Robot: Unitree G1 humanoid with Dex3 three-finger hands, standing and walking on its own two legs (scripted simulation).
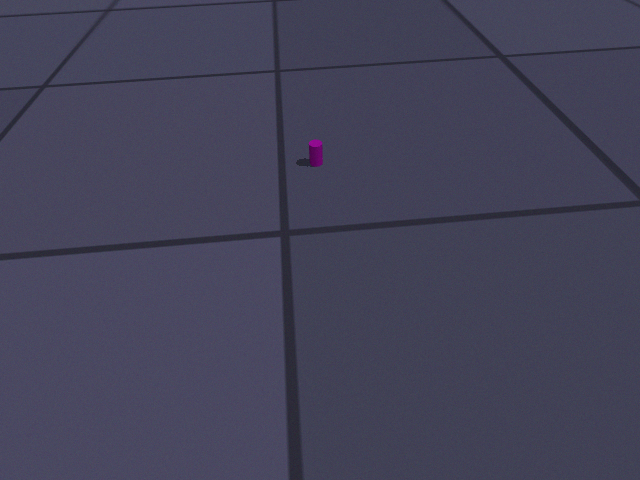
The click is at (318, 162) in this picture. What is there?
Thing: squat round
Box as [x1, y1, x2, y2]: [309, 140, 322, 166]
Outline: 311,140 309,142 310,164 317,166 322,163 321,141
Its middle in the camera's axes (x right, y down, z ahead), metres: -0.02 -0.47 +2.07
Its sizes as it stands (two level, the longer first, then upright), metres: 0.070 0.070 0.123
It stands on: the floor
